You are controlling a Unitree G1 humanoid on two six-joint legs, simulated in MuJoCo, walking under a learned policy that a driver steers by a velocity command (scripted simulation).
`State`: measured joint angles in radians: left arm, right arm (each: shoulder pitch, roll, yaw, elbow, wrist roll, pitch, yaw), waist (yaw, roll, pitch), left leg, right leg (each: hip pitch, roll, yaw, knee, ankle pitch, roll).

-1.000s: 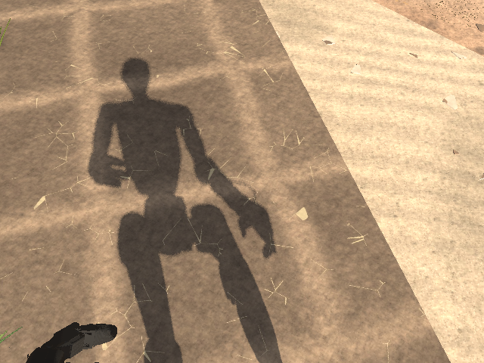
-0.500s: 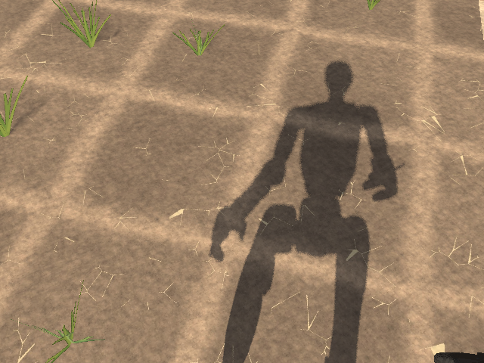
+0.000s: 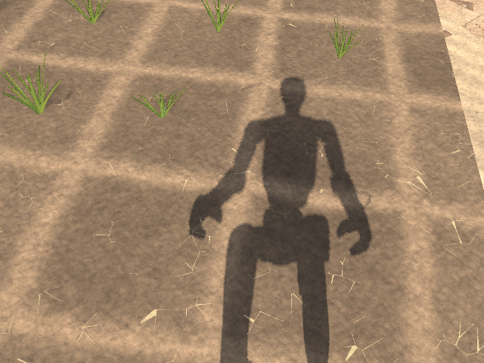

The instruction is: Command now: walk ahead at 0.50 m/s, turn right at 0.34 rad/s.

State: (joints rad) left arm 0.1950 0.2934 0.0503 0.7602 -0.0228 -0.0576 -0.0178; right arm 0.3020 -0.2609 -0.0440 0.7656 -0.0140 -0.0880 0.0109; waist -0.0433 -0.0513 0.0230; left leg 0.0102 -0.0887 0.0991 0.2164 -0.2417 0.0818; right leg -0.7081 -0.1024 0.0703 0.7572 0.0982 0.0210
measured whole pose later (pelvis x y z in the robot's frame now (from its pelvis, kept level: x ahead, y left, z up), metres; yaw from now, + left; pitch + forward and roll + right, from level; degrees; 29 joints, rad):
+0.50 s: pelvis +0.29 -0.05 +0.00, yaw -17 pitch +2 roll +0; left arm 0.31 0.29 0.06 0.69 -0.02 -0.04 0.00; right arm 0.09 -0.30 -0.03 0.67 -0.01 -0.09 0.00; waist 0.05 0.02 0.04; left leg -0.65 0.08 -0.11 0.72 -0.07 -0.08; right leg -0.17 0.12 0.12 0.36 -0.22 -0.08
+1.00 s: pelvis +0.51 -0.07 +0.00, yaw -35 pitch +1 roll +1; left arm 0.15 0.31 0.07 0.60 -0.01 0.03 -0.01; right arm 0.20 -0.29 -0.06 0.78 0.00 -0.03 -0.02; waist -0.05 -0.03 0.08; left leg -0.15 0.01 0.15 0.35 -0.22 0.02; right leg -0.60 -0.06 0.02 0.81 -0.17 0.05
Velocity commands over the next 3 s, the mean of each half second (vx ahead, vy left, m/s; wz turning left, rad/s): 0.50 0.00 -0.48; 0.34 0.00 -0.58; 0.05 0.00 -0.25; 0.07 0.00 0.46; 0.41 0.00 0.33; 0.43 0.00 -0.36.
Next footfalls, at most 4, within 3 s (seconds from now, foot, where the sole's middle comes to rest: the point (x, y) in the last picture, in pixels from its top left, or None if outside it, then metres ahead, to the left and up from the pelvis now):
0.18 right None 0.28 -0.13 -0.78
0.64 left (233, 330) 0.59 0.01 -0.78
1.12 right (332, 336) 0.56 -0.27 -0.78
1.48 left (255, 295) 0.69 -0.06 -0.78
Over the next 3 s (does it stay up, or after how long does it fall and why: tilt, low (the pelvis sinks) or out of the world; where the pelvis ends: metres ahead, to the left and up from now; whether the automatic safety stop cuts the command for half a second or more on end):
stays up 1.02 -0.21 -0.01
